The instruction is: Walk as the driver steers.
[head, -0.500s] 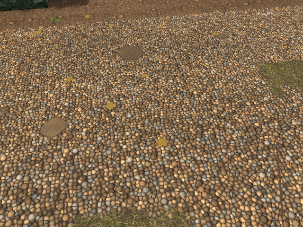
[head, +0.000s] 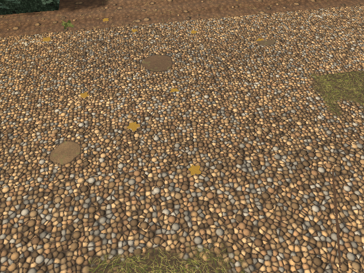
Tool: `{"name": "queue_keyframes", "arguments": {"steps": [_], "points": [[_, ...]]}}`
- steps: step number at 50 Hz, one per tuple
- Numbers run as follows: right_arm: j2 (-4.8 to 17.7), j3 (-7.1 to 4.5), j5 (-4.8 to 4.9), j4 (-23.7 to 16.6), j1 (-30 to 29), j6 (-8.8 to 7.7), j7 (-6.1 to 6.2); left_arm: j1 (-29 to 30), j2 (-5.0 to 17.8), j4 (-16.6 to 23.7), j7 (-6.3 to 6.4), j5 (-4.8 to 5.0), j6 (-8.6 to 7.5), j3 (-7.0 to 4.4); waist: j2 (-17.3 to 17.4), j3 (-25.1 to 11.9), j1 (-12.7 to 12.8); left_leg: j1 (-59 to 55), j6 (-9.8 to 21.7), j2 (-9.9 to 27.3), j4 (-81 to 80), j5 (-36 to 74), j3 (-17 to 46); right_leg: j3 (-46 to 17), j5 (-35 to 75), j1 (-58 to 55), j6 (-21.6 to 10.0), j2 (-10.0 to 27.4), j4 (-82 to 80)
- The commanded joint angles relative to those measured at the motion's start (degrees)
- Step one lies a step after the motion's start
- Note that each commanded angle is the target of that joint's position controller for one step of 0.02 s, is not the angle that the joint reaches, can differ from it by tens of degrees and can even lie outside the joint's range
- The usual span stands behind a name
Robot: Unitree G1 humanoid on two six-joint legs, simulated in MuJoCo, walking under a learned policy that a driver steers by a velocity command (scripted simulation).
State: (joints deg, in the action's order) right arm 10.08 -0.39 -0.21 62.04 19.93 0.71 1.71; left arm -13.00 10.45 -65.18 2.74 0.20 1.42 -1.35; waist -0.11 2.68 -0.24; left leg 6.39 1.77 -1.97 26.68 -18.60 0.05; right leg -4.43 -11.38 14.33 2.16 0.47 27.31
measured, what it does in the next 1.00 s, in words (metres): stands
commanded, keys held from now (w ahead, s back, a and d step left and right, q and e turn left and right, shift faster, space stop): no key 1.00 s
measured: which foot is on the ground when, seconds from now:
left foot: down 0.00-1.00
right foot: down 0.00-1.00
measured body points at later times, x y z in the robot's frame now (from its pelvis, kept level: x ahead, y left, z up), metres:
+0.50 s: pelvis +0.00 +0.00 +0.00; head +0.02 +0.00 +0.45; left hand +0.01 +0.23 -0.16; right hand -0.05 -0.23 -0.16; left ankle -0.05 +0.10 -0.74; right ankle +0.04 -0.14 -0.74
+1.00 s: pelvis +0.00 +0.00 +0.00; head +0.02 +0.00 +0.45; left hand +0.00 +0.23 -0.16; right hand -0.05 -0.22 -0.16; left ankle -0.05 +0.10 -0.74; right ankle +0.04 -0.14 -0.74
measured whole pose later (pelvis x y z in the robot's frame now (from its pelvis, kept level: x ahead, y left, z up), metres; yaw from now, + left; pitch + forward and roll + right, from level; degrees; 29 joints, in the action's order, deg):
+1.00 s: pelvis +0.00 +0.00 +0.00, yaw +0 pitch -1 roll +0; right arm 8.6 0.2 0.1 61.6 23.8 -0.1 2.0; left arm -15.3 9.4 -64.4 2.8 0.4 1.5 -0.8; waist -0.2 2.4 -0.2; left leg 7.1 1.4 -1.3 27.6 -19.5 -0.4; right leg -4.5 -12.1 15.3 1.8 -0.1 28.3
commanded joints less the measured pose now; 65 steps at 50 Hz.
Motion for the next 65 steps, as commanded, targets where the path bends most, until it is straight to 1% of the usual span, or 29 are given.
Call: {"name": "queue_keyframes", "arguments": {"steps": [1,24,55,56,57,58,59,60,61,62,63,64,65], "points": [[4.9,-0.68,0.04,-0.5,5.4,-0.23,0.16,-2.3,5.3,1.0,0.15,0.0,-0.3,-0.62,0.1,2.0,-0.1,8.3,-0.2,2.5,-6.8,6.1,2.1,0.5,7.3,-4.5,-2.0,0.2,-2.5],[3.7,-0.18,0.21,-0.5,8.9,-0.65,0.34,-4.2,4.4,1.1,0.15,0.1,-0.14,-0.22,0.2,2.3,0.0,8.9,-0.3,2.6,-6.1,7.5,1.7,0.4,8.3,-4.3,-2.4,-0.2,-1.9],[3.0,-0.16,0.34,-0.4,10.8,-0.94,0.43,-6.2,3.6,1.6,0.26,0.17,-0.1,-0.15,0.4,2.7,0.0,9.3,-0.2,2.7,-6.0,7.2,1.4,0.5,8.4,-4.0,-2.5,-0.3,-1.4],[2.8,-0.15,0.33,0.1,11.8,-0.86,0.53,-7.0,3.0,1.2,0.3,0.1,-0.03,-0.01,1.0,1.5,-0.1,8.9,0.1,2.5,-6.7,1.5,1.3,1.6,3.5,-4.5,-2.4,-1.2,-0.8],[3.9,-0.57,0.67,0.2,12.3,-0.68,0.71,-6.8,3.0,1.3,0.37,0.26,0.03,-0.06,2.1,2.2,-0.4,9.5,1.2,2.7,-7.7,-7.8,2.2,3.5,-4.5,-2.9,-2.6,-3.0,1.6],[6.0,-1.26,1.1,-0.4,12.0,-0.58,0.94,-6.2,3.3,1.8,0.39,0.52,-0.13,-0.28,4.6,3.7,-0.8,10.4,3.4,4.4,-9.4,-18.3,5.3,5.8,-13.6,0.5,-2.9,-4.9,5.4],[7.7,-1.69,1.39,-0.9,12.8,-0.64,1.14,-3.7,3.6,3.2,0.27,0.56,-0.74,-0.4,7.3,6.2,-1.9,10.5,6.3,8.7,-13.0,-27.4,11.4,6.9,-17.4,6.4,-3.3,-5.2,10.1],[10.0,-2.43,1.59,-1.6,12.8,-0.98,1.22,-0.6,3.2,5.1,-0.1,0.71,-1.78,-0.26,9.9,9.1,-2.9,10.1,9.6,15.1,-17.0,-31.2,19.4,7.3,-15.1,11.8,-3.9,-3.6,15.5],[11.0,-2.9,1.44,-2.3,11.9,-1.55,1.28,1.8,3.0,6.5,-0.56,0.9,-2.99,-0.15,10.0,11.7,-3.3,10.2,12.2,19.7,-18.9,-28.7,24.7,5.7,-12.9,16.1,-4.7,-0.5,20.0],[10.3,-2.89,0.84,-2.7,11.6,-2.28,1.2,2.9,3.2,7.2,-1.07,1.07,-4.08,-0.26,9.2,12.8,-3.4,7.6,13.4,21.6,-18.8,-22.8,26.6,4.1,-14.7,21.1,-5.4,1.5,23.9],[9.6,-2.85,0.64,-2.9,11.4,-2.87,1.01,3.0,3.6,7.8,-1.6,1.33,-5.08,-0.39,8.3,12.5,-3.0,4.0,13.3,21.9,-17.6,-17.3,26.0,3.1,-16.3,24.6,-5.9,3.0,24.8],[9.2,-2.85,1.05,-3.2,11.0,-3.1,0.69,2.7,3.8,8.2,-2.13,1.7,-5.91,-0.42,7.3,11.6,-2.5,1.4,12.1,20.9,-16.1,-13.1,23.5,2.9,-16.8,25.0,-6.4,3.9,21.5],[9.2,-2.9,1.57,-3.4,10.6,-3.04,0.55,2.4,4.0,8.4,-2.52,1.84,-6.45,-0.52,7.0,10.0,-2.3,1.1,10.4,19.0,-15.0,-10.1,19.7,4.0,-16.0,21.2,-6.6,3.6,15.9]]}}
